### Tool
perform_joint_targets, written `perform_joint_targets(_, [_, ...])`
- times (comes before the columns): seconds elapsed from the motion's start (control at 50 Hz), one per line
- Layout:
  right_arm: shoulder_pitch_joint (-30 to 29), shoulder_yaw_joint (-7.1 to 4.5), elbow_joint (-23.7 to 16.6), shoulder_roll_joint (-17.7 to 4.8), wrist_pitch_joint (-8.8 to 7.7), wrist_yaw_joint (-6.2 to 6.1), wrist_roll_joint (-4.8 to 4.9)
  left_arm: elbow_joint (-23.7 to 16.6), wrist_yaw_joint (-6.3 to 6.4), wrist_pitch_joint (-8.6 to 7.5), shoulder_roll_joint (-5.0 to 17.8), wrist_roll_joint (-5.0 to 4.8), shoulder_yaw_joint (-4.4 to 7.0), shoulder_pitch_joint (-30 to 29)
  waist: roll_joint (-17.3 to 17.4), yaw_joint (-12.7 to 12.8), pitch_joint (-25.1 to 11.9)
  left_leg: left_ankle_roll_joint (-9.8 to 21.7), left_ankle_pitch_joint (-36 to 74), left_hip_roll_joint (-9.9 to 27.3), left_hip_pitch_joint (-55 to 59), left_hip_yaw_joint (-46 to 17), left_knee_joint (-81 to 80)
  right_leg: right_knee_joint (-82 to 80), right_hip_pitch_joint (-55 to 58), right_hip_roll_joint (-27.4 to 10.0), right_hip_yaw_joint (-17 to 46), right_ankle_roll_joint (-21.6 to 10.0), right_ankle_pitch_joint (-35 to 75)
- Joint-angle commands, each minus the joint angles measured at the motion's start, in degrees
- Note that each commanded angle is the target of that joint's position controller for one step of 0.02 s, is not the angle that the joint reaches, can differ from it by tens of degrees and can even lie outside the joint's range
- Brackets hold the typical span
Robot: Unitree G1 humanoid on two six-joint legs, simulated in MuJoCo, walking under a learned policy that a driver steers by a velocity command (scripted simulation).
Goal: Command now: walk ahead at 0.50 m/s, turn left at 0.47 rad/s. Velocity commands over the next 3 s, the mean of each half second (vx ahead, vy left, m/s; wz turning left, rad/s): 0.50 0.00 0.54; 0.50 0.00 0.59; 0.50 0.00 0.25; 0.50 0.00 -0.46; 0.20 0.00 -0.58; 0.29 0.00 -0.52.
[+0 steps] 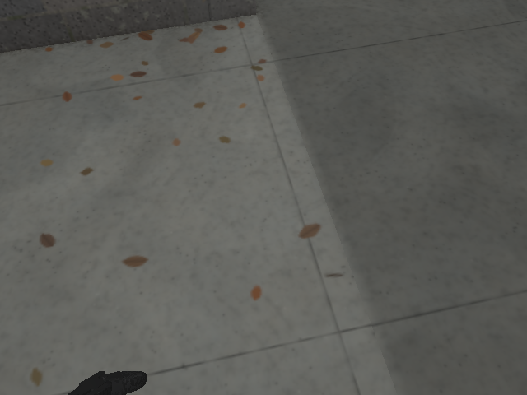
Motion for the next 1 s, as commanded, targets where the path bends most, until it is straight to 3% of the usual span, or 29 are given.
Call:
perform_joint_targets(0.02, [-2.66, -1.71, -6.23, -5.94, -0.22, -1.18, -0.38, 0.41, 0.28, 0.41, 7.00, -0.17, 1.78, 8.86, -6.63, 6.02, -8.33, 0.55, 8.76, 6.95, -24.69, -1.28, 11.05, -17.03, 27.45, -18.50, 22.00, -10.18, -1.43])
perform_joint_targets(0.04, [-1.99, -2.20, -6.58, -5.21, 0.66, -1.01, -0.77, 0.70, 0.03, 0.20, 6.19, 0.15, 1.65, 7.50, -7.73, 4.35, -6.67, 0.96, 10.78, 8.77, -21.46, -1.62, 8.86, -18.80, 22.95, -16.31, 16.81, -9.18, 1.43])
perform_joint_targets(0.06, [-1.08, -2.49, -6.67, -3.79, 1.96, -1.13, -0.75, 1.42, 0.08, 0.06, 5.28, -0.30, 1.57, 7.13, -7.76, 3.46, -5.06, 0.83, 11.33, 9.08, -19.56, -1.11, 7.56, -20.51, 20.75, -15.13, 13.42, -9.27, 3.12])
perform_joint_targets(0.1, [-2.78, -3.05, -8.29, -3.36, 3.49, -1.25, -0.71, 3.09, 0.23, -0.40, 6.02, -0.72, 1.94, 8.70, -6.60, 3.14, -2.57, 0.86, 12.72, 9.54, -21.04, -1.11, 4.61, -22.86, 19.74, -15.04, 8.73, -9.90, 6.52])
perform_joint_targets(0.14, [-5.86, -2.85, -10.03, -2.63, 3.43, -0.70, -1.17, 4.72, 1.04, 0.21, 7.85, 0.60, 2.58, 11.44, -5.24, 3.23, -1.19, -0.30, 16.36, 9.99, -23.34, -1.15, 1.00, -24.14, 19.44, -16.42, 5.54, -10.36, 7.64])
perform_joint_targets(0.18, [-7.49, -2.66, -10.70, -2.26, 3.45, -0.02, -1.24, 4.56, 1.47, 0.77, 8.98, 0.78, 2.90, 11.17, -4.10, 3.13, -0.73, -1.13, 21.14, 9.70, -24.73, -0.88, -3.59, -24.71, 20.41, -16.42, 2.66, -10.18, 8.16])
perform_joint_targets(0.26, [-14.85, -2.09, -13.12, -2.53, 3.16, 1.62, -1.71, 5.11, 1.88, 1.44, 11.35, 0.10, 3.31, 12.50, -4.01, 5.31, 1.66, -1.27, 29.30, 9.10, -22.30, 3.20, -15.30, -24.98, 20.94, -15.18, -4.84, -8.57, 8.62])
perform_joint_targets(0.3, [-19.96, -1.93, -15.44, -3.85, 2.64, 2.77, -1.89, 4.00, 2.54, 1.78, 12.98, -0.18, 3.54, 12.36, -5.20, 6.87, 3.19, -0.64, 29.75, 8.54, -21.42, 5.58, -19.97, -23.56, 22.20, -14.06, -7.93, -6.83, 8.92])
perform_joint_targets(0.36, [-22.92, -1.70, -17.93, -4.09, 2.81, 3.92, -1.88, 4.45, 2.63, 2.87, 15.12, -1.43, 4.12, 15.43, -4.99, 7.52, 3.61, 1.06, 23.33, 7.47, -20.44, 8.26, -23.63, -20.12, 27.44, -16.51, -8.80, -6.51, 13.41])
perform_joint_targets(0.4, [-20.60, -2.45, -18.59, -5.86, 2.99, 4.19, -1.96, 3.97, 2.73, 3.65, 16.96, -2.20, 4.66, 14.91, -6.13, 5.17, 1.20, 3.35, 16.50, 4.34, -15.12, 11.40, -24.86, -12.99, 30.10, -17.11, -10.17, -5.76, 31.37])
perform_joint_targets(0.42, [-16.06, -3.32, -17.94, -7.24, 3.02, 3.93, -1.79, 3.79, 2.83, 4.10, 17.95, -2.30, 5.10, 14.48, -5.79, 2.37, -1.58, 4.80, 15.21, 1.78, -8.55, 13.57, -26.66, -5.35, 30.18, -16.46, -11.48, -4.79, 40.31])
perform_joint_targets(0.44, [-6.88, -5.12, -15.47, -10.29, 2.97, 3.39, -1.46, 3.61, 2.79, 4.51, 17.26, -2.35, 4.81, 14.07, -4.41, -2.61, -6.32, 6.91, 17.92, -1.48, 4.37, 14.37, -30.55, 7.14, 26.43, -13.97, -13.24, -3.06, 42.36])
perform_joint_targets(0.46, [2.82, -7.30, -12.94, -15.71, 3.24, 1.95, -0.93, 2.68, 2.63, 4.04, 14.01, -0.71, 3.54, 14.31, 1.88, -6.51, -11.61, 10.51, 18.02, 4.20, 21.85, 3.27, -31.26, 25.41, 11.40, -11.63, -13.38, -0.03, 24.21])
perform_joint_targets(0.48, [0.08, -7.64, -13.91, -22.19, 2.34, 1.62, -0.79, -1.11, 1.76, 2.14, 4.97, 1.25, 0.80, 18.87, 15.95, 1.65, -16.20, 21.27, 10.07, 18.39, 37.76, -29.43, -37.26, 44.36, -13.82, -0.16, -6.10, 2.92, -25.91])
perform_joint_targets(0.5, [3.16, -6.23, -15.21, -17.75, 1.48, 2.01, -1.60, -2.55, 1.07, -0.43, 9.79, -1.52, 1.34, 12.41, 9.53, -3.17, -22.45, 22.89, 2.17, 21.52, 39.60, -41.20, -46.90, 50.10, -20.02, 0.66, 5.64, 1.92, -26.06])
perform_joint_targets(0.52, [1.17, -5.16, -14.48, -14.12, 0.70, 2.20, -2.01, -4.20, 0.83, -1.34, 12.25, -3.32, 1.94, 6.73, 6.71, -3.63, -14.42, 19.42, 7.25, 20.21, 35.18, -33.59, -47.72, 49.37, -24.95, -1.64, 5.23, 0.55, -20.21])
perform_joint_targets(0.54, [-2.91, -4.09, -15.40, -11.34, 0.52, 2.31, -1.68, -3.74, 0.99, -1.69, 12.35, -2.45, 1.94, 7.83, 2.31, -1.06, -11.55, 16.96, 12.24, 17.94, 28.23, -26.60, -47.12, 44.91, -22.42, -4.27, 5.29, -0.28, -14.48])
perform_joint_targets(0.56, [-7.78, -3.35, -16.38, -9.42, 0.60, 2.27, -1.60, -2.92, 1.32, -1.38, 12.73, -0.99, 2.40, 8.65, 0.69, 1.58, -8.61, 15.15, 18.16, 15.47, 19.61, -20.61, -47.24, 39.83, -17.50, -6.19, 5.45, 0.18, -11.10])
perform_joint_targets(0.58, [-10.19, -2.81, -17.41, -8.37, 0.55, 2.07, -2.11, -2.93, 1.23, -0.58, 13.11, -0.57, 2.83, 9.88, 1.38, 3.50, -7.43, 14.53, 22.15, 13.79, 14.06, -17.53, -48.39, 36.77, -13.34, -7.32, 5.97, 0.63, -8.97])
perform_joint_targets(0.64, [-9.33, -3.07, -17.31, -9.93, 0.14, 1.17, -1.97, -4.66, 1.23, 1.19, 10.91, 0.35, 2.65, 8.65, -0.07, 4.63, -5.52, 14.85, 31.12, 11.72, 7.65, -13.10, -50.10, 29.24, -10.65, -6.51, 4.59, 2.99, -5.56])
perform_joint_targets(0.68, [-7.46, -3.55, -17.08, -11.07, 0.15, 0.42, -1.77, -5.93, 1.27, 1.21, 9.42, 0.75, 2.21, 5.10, 0.17, 3.52, -4.18, 14.02, 33.00, 10.14, 5.71, -10.32, -50.16, 21.83, -10.91, -4.99, 3.51, 4.19, 0.30])
perform_joint_targets(0.76, [-3.54, -3.54, -15.93, -11.09, 0.67, -0.25, -1.43, -8.79, 0.53, 1.00, 7.55, 0.04, 1.27, -3.51, 3.54, 0.23, -2.28, 10.95, 27.32, 7.31, 4.97, -8.78, -48.74, 4.78, -7.46, -1.28, 3.35, 3.98, 12.23])
perform_joint_targets(0.86, [-0.22, -3.51, -14.77, -10.83, 1.38, -0.58, -1.05, -11.48, -0.80, 0.05, 9.90, -0.65, 1.86, -7.11, 4.63, -0.93, -2.12, 9.90, 24.31, 9.84, 10.98, -15.65, -42.92, -3.47, -5.01, 0.86, 4.82, 2.22, 9.88])
perform_joint_targets(0.9, [-1.09, -3.69, -15.13, -11.15, 1.83, -0.82, -1.15, -11.48, -0.96, -0.47, 10.97, -0.83, 2.50, -4.73, 6.43, 0.62, -2.62, 9.09, 25.85, 10.25, 12.22, -18.38, -39.88, -4.83, -0.95, 1.52, 4.54, 0.94, 4.85])
perform_joint_targets(0.92, [-2.32, -3.56, -15.64, -10.70, 2.01, -0.83, -1.11, -10.67, -0.79, -0.74, 11.54, -0.76, 3.03, -0.80, 7.03, 2.91, -3.87, 8.15, 28.80, 8.97, 11.63, -18.44, -36.96, -7.00, 4.68, 2.12, 3.46, -0.18, 4.64])
perform_joint_targets(0.94, [-3.67, -2.97, -16.57, -9.01, 1.89, -0.66, -1.30, -9.65, -0.45, -1.01, 13.16, -0.11, 3.89, 5.21, 6.29, 6.00, -7.94, 6.26, 32.09, 6.00, 8.80, -16.39, -29.67, -7.16, 15.11, -0.09, 4.61, -2.17, 5.92])
perform_joint_targets(0.96, [-4.64, -1.83, -18.35, -6.17, 1.62, -0.45, -2.38, -8.98, 0.09, -0.93, 16.59, 0.75, 4.83, 14.83, 0.18, 9.99, -16.08, 3.76, 23.62, 2.33, 0.27, -11.40, -13.40, -5.49, 30.83, -10.01, 13.89, -6.02, 5.85])
perform_joint_targets(0.98, [4.71, -0.89, -19.29, -3.31, 1.16, -0.48, -0.60, -6.95, -0.15, -0.29, 19.93, 1.39, 5.61, 19.78, -19.99, 5.88, -23.03, -0.12, -6.56, -4.90, -20.56, -5.37, 4.66, -10.20, 48.94, -23.07, 40.72, -15.94, -3.67])
perform_joint_targets(1.0, [4.84, -1.72, -17.69, -9.22, 1.16, -0.61, 0.06, -7.80, -0.26, 0.10, 14.63, -0.27, 4.56, 19.00, -15.01, 6.91, -19.67, -0.93, -5.96, -0.10, -28.11, -6.43, 12.81, -12.95, 47.36, -24.21, 46.08, -15.47, -16.27])
Next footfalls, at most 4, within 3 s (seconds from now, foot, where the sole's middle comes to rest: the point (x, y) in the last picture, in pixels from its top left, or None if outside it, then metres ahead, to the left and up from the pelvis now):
0.46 left None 0.35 0.19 -0.76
0.96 right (216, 305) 0.69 0.14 -0.76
1.44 left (77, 316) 0.68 0.51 -0.76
1.96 right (117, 201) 1.06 0.45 -0.76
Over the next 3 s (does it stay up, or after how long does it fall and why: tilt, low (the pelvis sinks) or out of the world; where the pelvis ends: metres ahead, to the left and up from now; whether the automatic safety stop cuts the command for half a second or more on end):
stays up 1.19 0.49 0.01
